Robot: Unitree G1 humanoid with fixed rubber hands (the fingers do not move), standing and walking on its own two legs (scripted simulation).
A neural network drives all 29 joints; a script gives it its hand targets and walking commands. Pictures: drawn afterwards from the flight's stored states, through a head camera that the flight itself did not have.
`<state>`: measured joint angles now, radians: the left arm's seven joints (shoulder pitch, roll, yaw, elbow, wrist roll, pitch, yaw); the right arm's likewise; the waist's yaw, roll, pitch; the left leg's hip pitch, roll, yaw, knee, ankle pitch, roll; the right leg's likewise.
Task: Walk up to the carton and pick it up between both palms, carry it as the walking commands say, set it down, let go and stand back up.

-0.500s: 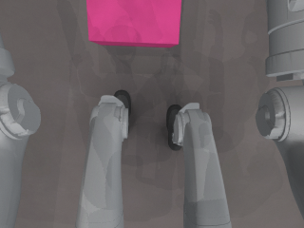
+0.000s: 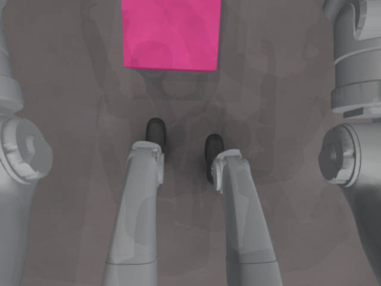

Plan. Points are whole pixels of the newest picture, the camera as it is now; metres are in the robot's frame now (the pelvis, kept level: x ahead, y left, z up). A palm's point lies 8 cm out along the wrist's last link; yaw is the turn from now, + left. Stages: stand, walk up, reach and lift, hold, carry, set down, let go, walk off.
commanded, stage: let go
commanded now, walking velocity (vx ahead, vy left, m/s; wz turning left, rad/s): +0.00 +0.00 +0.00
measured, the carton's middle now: (172, 24) +0.58 +0.08 -0.56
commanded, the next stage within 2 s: stand in 1.38 s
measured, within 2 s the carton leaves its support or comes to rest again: neither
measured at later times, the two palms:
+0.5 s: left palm out of the picture +0.35 +0.30 +0.00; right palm out of the picture +0.39 -0.19 +0.00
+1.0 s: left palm out of the picture +0.22 +0.25 +0.04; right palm out of the picture +0.26 -0.24 +0.04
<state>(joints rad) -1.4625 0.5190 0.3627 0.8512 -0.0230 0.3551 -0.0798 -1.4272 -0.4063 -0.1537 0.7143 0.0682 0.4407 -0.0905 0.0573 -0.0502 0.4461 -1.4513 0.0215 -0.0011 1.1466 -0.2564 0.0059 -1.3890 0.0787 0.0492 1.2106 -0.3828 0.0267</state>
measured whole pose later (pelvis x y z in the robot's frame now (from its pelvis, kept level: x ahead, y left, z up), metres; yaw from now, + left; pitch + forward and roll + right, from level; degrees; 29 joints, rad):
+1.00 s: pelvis +0.08 -0.01 +0.12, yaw +2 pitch -1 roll +0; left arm 0.16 0.28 0.08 0.44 -0.04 0.10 -0.13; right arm 0.21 -0.18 -0.10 0.41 -0.02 0.09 0.02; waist 0.06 -0.02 0.19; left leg -0.34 0.00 -0.02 0.60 -0.23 -0.02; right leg -0.27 0.05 0.05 0.64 -0.34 -0.02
